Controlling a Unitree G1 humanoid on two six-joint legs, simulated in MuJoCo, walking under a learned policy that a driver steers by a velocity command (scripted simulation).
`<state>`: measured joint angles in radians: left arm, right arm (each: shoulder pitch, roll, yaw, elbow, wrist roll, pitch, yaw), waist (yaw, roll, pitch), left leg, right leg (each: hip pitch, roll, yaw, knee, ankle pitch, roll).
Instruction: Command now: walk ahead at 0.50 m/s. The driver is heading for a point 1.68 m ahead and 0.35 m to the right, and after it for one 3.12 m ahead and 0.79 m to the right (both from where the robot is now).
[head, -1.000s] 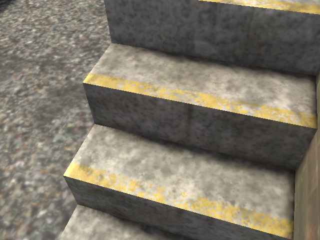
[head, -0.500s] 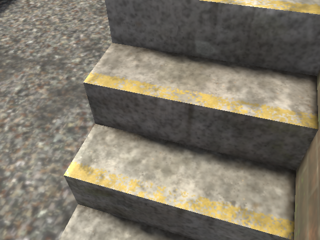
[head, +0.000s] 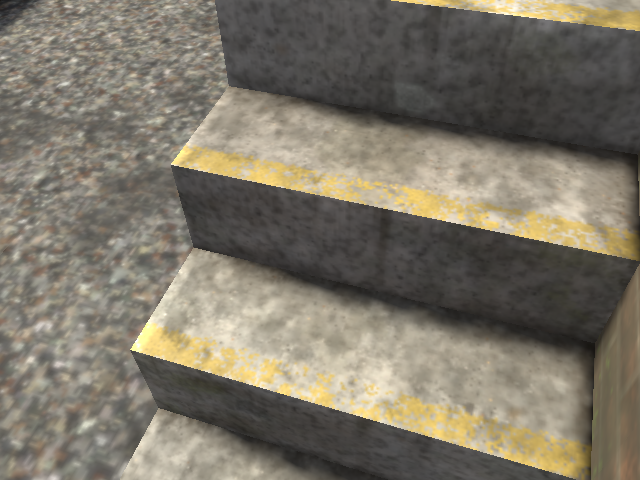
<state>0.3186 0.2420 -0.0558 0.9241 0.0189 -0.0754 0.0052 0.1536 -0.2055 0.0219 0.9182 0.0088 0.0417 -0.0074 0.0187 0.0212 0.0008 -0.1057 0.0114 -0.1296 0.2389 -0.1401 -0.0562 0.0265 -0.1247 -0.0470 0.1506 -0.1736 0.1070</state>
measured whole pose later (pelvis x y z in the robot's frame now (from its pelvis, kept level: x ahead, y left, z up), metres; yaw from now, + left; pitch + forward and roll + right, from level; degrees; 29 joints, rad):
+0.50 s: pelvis +0.00 +0.00 +0.00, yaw +0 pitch +0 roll +1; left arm 0.31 0.24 -0.05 0.93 0.02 -0.07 0.00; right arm 0.15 -0.21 0.02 0.91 0.01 0.04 -0.01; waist 0.02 0.02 0.00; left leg -0.11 0.01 -0.13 0.24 -0.14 -0.06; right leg 0.03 -0.12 -0.04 0.15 -0.17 0.11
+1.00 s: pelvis +0.00 +0.00 +0.00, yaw +0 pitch +0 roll +1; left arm 0.31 0.24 -0.05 0.93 0.02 -0.07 0.00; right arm 0.15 -0.20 0.02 0.91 0.01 0.04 -0.01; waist 0.02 0.02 0.00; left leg -0.11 0.01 -0.13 0.24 -0.14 -0.06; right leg 0.03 -0.13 -0.04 0.15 -0.17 0.11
